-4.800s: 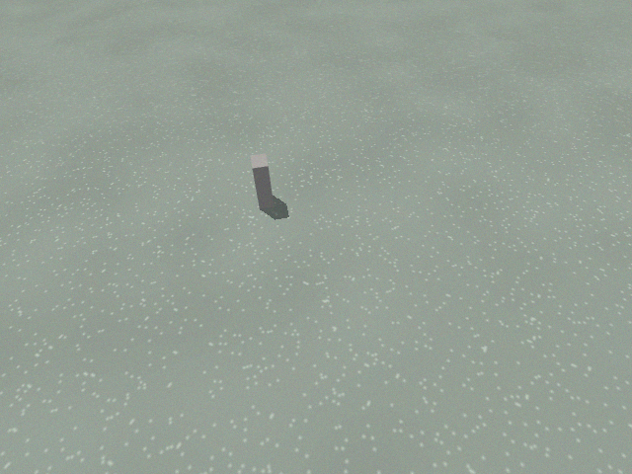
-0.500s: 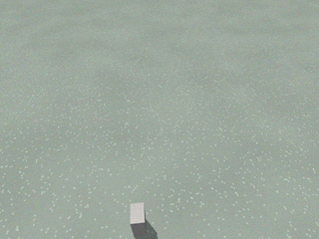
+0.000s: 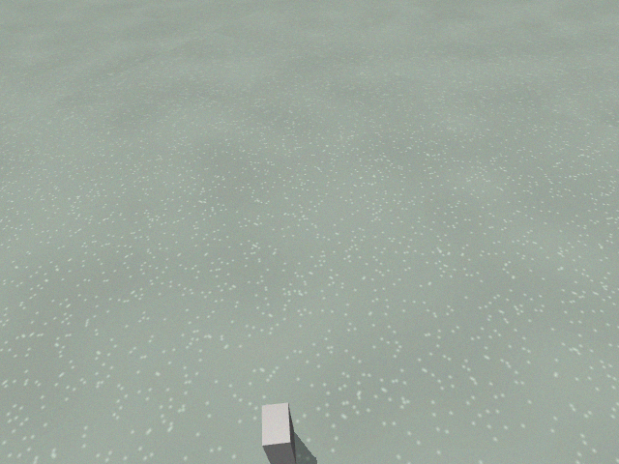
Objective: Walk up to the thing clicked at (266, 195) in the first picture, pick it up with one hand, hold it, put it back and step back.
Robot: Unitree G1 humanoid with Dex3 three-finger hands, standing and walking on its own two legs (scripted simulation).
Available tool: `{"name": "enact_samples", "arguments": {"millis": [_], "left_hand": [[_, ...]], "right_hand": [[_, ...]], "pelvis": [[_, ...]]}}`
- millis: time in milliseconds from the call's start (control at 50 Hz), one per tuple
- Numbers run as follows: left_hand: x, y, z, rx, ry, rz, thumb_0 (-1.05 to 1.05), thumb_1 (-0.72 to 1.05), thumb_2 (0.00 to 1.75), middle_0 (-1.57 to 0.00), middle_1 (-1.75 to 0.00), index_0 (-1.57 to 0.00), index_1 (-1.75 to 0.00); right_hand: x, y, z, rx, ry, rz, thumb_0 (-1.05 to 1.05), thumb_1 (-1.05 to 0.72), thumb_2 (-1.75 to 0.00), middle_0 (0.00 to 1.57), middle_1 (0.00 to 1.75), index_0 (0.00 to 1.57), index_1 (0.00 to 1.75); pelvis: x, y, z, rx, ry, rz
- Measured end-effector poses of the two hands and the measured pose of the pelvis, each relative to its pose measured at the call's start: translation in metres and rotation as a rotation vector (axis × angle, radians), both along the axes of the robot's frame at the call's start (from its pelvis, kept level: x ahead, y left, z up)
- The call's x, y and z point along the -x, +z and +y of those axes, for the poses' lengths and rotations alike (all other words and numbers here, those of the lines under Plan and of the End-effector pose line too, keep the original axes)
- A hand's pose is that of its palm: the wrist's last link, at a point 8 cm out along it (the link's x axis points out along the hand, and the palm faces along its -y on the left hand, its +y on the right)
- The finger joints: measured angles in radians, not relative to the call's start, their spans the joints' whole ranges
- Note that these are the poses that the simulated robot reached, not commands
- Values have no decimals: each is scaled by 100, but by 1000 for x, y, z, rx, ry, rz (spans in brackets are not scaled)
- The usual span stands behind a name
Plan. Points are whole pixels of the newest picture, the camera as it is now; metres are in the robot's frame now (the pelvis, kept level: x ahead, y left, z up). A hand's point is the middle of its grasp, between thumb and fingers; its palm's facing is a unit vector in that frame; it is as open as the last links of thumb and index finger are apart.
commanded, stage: walk up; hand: left
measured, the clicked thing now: (280, 437) +0.36 +0.13 -0.66
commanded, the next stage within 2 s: stand in 1.10 s
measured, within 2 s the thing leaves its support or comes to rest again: neither
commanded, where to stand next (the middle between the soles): +0.06 -0.01 m, yaw +0 degrees
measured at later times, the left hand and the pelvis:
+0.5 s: hand out of the picture +0.11 +0.24 -0.15, palm faces -0.05 -0.94 -0.33, open 7.4 cm; pelvis +0.02 -0.01 +0.00, yaw -1 degrees
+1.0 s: hand out of the picture +0.11 +0.25 -0.15, palm faces -0.05 -0.94 -0.35, open 7.4 cm; pelvis +0.02 +0.00 +0.01, yaw -2 degrees
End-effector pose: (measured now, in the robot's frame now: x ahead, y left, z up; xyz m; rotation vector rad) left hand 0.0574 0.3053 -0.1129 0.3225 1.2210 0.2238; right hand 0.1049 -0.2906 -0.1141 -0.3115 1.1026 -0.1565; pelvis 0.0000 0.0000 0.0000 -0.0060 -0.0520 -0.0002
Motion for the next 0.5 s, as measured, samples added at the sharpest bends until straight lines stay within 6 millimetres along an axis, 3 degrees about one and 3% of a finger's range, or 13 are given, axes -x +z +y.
{"name": "enact_samples", "arguments": {"millis": [120, 300, 500], "left_hand": [[-12, 2, -8, 1, -5, -10, 0, 91, 90, -20, -30, -20, -30], [-29, -2, -20, 23, -29, 0, 0, 91, 90, -20, -30, -20, -30], [-47, -4, -22, 31, -48, -2, 0, 91, 90, -20, -30, -20, -30]], "right_hand": [[2, 1, -9, 5, -16, 26, 0, -90, -90, 21, 30, 21, 30], [24, 2, -24, 35, -63, 100, 0, -90, -90, 21, 30, 21, 30], [35, 2, -24, 38, -98, 132, 1, -90, -90, 21, 30, 21, 30]], "pelvis": [[-4, 3, -6, -3, -1, 2], [-10, 4, -10, -4, -10, 10], [-18, 5, -9, -3, -20, 13]]}}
